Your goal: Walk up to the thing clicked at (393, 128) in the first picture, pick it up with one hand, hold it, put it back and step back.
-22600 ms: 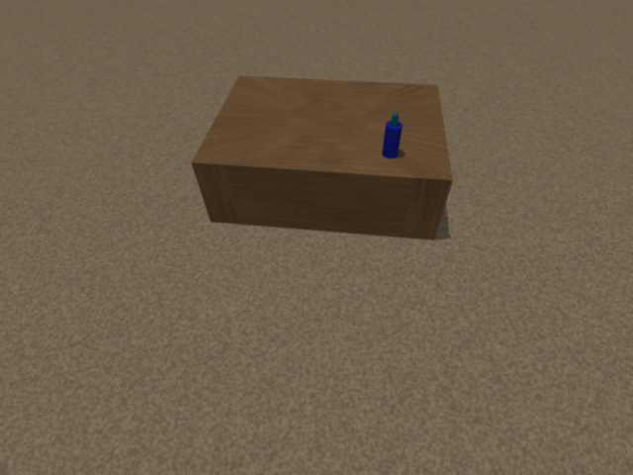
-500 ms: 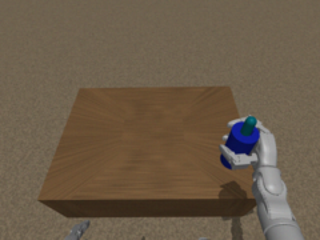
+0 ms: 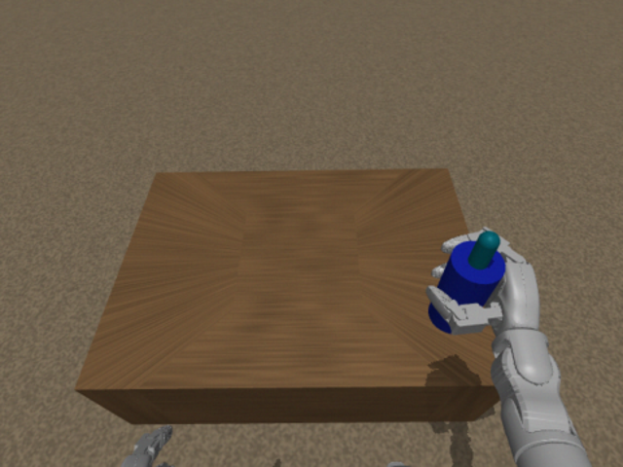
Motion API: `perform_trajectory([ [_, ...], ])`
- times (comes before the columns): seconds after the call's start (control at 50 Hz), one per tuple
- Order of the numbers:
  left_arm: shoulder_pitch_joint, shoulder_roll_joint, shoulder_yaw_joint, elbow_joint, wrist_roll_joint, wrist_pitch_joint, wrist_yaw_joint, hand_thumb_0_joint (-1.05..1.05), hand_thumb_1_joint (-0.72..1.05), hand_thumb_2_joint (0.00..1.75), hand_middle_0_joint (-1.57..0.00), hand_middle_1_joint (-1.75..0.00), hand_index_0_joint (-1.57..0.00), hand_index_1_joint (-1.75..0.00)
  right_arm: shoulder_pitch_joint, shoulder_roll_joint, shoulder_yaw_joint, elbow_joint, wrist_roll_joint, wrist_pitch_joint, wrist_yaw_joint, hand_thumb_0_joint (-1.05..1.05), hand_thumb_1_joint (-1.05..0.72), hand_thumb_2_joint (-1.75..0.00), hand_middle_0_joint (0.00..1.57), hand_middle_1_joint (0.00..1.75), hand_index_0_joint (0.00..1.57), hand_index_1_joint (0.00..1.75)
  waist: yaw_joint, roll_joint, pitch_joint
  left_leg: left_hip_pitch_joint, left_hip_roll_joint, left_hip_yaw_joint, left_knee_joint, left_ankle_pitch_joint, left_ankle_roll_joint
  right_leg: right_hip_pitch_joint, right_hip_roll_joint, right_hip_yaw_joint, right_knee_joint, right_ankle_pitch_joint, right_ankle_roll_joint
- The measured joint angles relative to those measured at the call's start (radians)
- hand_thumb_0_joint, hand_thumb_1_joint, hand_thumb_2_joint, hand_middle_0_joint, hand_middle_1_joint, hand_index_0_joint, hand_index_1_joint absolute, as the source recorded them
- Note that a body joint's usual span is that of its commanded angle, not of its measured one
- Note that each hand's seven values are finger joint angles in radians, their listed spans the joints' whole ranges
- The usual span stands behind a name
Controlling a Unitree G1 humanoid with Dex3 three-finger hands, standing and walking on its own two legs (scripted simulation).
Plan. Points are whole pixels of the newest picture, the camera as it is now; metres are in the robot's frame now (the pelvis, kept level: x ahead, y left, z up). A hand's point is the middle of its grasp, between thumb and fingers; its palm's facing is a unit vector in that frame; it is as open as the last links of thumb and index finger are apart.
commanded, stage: hold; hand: right
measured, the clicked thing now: (467, 280) +0.33 -0.17 +0.07
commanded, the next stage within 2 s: crouch in 1.26 s
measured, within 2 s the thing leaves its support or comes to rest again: neither
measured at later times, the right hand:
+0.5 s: hand (459, 292) +0.32 -0.16 +0.05, palm faces +0.11 +0.99 +0.00, open 8.4 cm
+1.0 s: hand (456, 292) +0.32 -0.16 +0.05, palm faces +0.12 +0.99 +0.00, open 8.4 cm
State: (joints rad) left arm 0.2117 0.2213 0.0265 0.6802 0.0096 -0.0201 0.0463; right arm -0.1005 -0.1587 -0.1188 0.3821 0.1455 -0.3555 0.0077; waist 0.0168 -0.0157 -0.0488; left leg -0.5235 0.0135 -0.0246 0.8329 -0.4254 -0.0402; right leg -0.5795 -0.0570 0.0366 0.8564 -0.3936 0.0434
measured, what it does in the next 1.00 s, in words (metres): stands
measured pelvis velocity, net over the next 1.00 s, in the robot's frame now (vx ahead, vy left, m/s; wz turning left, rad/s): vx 0.00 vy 0.00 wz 0.00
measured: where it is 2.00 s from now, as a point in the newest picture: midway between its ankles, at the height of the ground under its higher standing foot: outside the picture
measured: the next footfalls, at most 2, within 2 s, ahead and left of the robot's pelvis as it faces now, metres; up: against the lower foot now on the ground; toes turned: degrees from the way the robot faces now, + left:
none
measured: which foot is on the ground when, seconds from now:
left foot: down 0.00-1.00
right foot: down 0.00-1.00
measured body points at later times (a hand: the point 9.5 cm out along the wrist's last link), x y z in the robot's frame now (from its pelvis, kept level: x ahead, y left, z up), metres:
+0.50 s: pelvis -0.01 +0.00 +0.00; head +0.03 -0.01 +0.45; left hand +0.12 +0.24 -0.11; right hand +0.31 -0.21 +0.06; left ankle +0.00 +0.15 -0.70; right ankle +0.02 -0.15 -0.70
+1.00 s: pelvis +0.00 +0.00 +0.00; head +0.03 +0.00 +0.45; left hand +0.13 +0.25 -0.11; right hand +0.31 -0.21 +0.05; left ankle +0.00 +0.15 -0.70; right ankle +0.02 -0.15 -0.70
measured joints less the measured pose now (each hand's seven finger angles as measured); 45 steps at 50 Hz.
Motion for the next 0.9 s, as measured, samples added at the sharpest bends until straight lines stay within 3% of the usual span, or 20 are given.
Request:
perform_trajectory([
  [0.32,0.004,-0.008,-0.008,-0.004,0.001,-0.003,0.003,0.01,0.9,0.9,-0.2,-0.31,-0.2,-0.31,-0.003,-0.006,-0.005,-0.011,-0.003,0.006,-0.019,-0.01,0.19,-1.13,0.83,1.07,0.81,1.06,-0.001,-0.004,0.007,0.006,0.001,-0.003,-0.007,0.015,-0.004,0.004,0.002,-0.002,-0.002,0.011,-0.004],
  [0.5,0.004,-0.013,-0.013,-0.003,0.001,-0.013,0.0,0.01,0.9,0.9,-0.2,-0.31,-0.2,-0.31,-0.01,0.007,0.005,0.009,0.0,0.02,-0.005,-0.01,0.2,-1.13,0.83,1.06,0.81,1.06,0.006,0.001,0.007,-0.005,0.002,-0.005,-0.011,0.022,-0.005,-0.005,0.002,-0.005,-0.006,0.018,-0.006],
  [0.7,0.011,-0.011,-0.013,-0.007,0.003,-0.012,0.005,0.01,0.89,0.9,-0.2,-0.31,-0.2,-0.31,-0.002,-0.002,0.0,-0.017,-0.009,0.005,-0.03,-0.01,0.2,-1.13,0.83,1.06,0.81,1.06,0.0,-0.002,0.007,-0.002,0.001,-0.003,-0.006,0.016,-0.003,-0.004,0.001,-0.003,-0.001,0.012,-0.003],
  [0.9,0.009,-0.011,-0.013,-0.005,-0.001,-0.009,0.0,0.01,0.89,0.9,-0.2,-0.31,-0.2,-0.31,-0.01,0.004,0.002,0.012,-0.002,0.023,-0.005,-0.01,0.2,-1.14,0.84,1.06,0.81,1.06,0.005,0.0,-0.002,-0.004,0.0,-0.004,-0.008,0.013,-0.001,-0.002,0.0,-0.004,-0.008,0.012,-0.002],
])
